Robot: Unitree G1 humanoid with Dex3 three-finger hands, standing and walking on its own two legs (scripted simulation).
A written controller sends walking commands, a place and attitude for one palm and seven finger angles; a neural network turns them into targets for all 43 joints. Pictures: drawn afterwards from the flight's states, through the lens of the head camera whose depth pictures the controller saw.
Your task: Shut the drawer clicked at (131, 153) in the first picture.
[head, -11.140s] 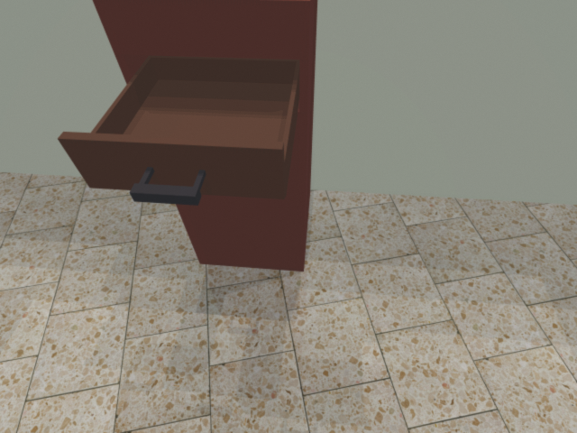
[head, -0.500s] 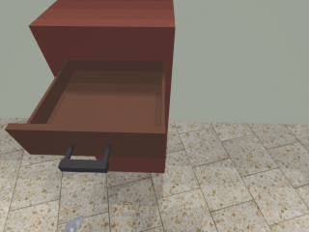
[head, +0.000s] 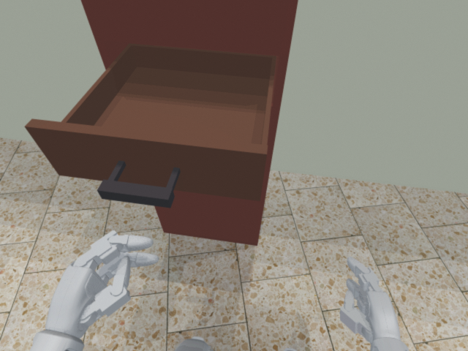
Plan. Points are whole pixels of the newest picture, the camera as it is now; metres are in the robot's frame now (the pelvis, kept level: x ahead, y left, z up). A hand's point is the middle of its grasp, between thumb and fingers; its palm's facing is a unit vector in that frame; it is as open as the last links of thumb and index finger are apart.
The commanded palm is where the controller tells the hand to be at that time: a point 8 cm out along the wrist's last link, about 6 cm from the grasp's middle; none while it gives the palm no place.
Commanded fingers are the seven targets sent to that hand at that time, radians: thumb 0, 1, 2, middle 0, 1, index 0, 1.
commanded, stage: raise the hand and make a fist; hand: left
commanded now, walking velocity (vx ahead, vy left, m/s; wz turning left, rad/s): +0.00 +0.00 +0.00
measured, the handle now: (142, 182) +0.34 +0.19 +0.11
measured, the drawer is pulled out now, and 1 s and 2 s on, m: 0.30 0.30 0.30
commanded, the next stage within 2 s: bring the fist close to the handle in 1.30 s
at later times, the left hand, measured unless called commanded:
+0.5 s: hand (113, 276) +0.18 +0.17 +0.14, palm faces -0.03 -1.00 -0.08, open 3.1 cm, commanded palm +0.12 +0.22 +0.16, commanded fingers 0.00 0.90 0.90 -1.32 -1.51 -1.32 -1.51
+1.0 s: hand (88, 262) +0.17 +0.17 +0.21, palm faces -0.01 -0.99 -0.17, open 3.2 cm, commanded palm +0.11 +0.22 +0.22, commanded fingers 0.00 0.90 0.90 -1.40 -1.60 -1.40 -1.60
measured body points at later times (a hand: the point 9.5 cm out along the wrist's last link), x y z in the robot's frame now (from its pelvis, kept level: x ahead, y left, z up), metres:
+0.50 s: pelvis +0.03 +0.03 +0.02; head +0.02 +0.02 +0.47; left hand +0.18 +0.22 +0.15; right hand +0.22 -0.20 -0.02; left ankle +0.02 +0.14 -0.68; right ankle +0.03 -0.10 -0.68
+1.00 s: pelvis +0.04 +0.01 +0.04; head -0.01 -0.02 +0.49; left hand +0.16 +0.22 +0.22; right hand +0.25 -0.19 +0.01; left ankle +0.02 +0.14 -0.68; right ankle +0.03 -0.10 -0.68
